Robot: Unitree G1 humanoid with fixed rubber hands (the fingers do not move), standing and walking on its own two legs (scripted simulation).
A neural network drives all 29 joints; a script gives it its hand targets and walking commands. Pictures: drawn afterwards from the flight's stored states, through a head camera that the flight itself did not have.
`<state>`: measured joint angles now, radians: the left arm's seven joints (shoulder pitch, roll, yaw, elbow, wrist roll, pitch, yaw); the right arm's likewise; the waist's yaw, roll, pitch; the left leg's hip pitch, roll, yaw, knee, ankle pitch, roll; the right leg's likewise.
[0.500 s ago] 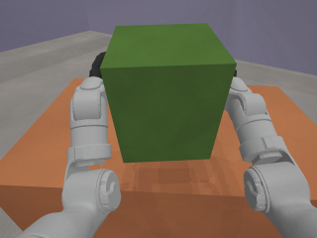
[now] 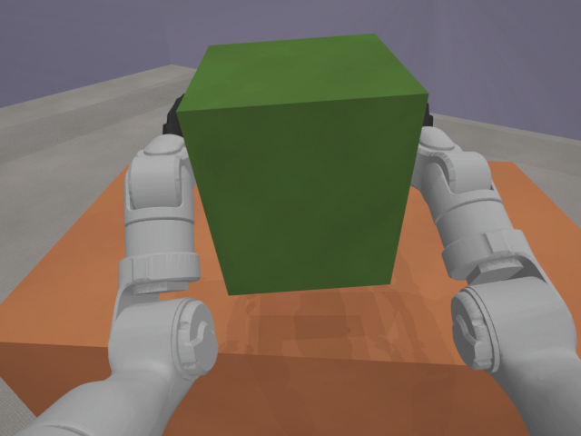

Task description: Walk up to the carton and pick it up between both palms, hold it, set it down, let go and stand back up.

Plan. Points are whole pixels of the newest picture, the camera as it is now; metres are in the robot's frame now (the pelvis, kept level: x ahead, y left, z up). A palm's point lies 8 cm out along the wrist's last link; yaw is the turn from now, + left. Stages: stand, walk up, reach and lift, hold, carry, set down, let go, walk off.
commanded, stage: hold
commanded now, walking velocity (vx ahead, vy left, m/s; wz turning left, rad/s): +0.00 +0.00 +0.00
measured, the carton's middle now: (300, 166) +0.36 +0.00 +0.26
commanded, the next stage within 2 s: none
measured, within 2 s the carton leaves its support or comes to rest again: neither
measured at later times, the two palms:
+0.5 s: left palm (173, 148) +0.37 +0.16 +0.28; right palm (411, 137) +0.37 -0.15 +0.29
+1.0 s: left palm (181, 140) +0.38 +0.15 +0.29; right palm (418, 130) +0.38 -0.16 +0.30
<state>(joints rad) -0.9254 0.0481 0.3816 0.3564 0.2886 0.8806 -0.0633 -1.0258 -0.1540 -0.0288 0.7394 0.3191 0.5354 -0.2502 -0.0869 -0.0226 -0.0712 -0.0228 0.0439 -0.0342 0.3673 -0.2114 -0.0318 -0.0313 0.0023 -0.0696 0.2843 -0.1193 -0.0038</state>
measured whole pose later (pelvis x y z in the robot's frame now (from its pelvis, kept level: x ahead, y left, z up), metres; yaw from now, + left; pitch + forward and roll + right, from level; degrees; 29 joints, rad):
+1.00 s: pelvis +0.00 +0.00 +0.00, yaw +0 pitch -6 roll -1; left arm -0.96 0.07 0.37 0.40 0.27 0.87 -0.06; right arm -1.07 -0.17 -0.02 0.76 0.33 0.57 -0.26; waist -0.09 -0.02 -0.10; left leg -0.05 0.05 -0.04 0.36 -0.21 -0.04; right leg -0.06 0.01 -0.07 0.28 -0.12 -0.01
